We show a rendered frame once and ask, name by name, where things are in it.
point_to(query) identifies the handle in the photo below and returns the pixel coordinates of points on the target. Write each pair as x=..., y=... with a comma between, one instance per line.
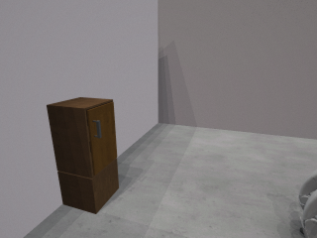
x=98, y=128

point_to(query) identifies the cupboard door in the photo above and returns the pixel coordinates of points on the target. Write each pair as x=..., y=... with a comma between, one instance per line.
x=104, y=149

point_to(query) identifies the robot right thigh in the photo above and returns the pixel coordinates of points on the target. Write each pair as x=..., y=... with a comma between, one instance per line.
x=309, y=185

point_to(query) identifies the robot right shin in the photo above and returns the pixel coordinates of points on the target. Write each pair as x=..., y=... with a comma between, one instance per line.
x=302, y=205

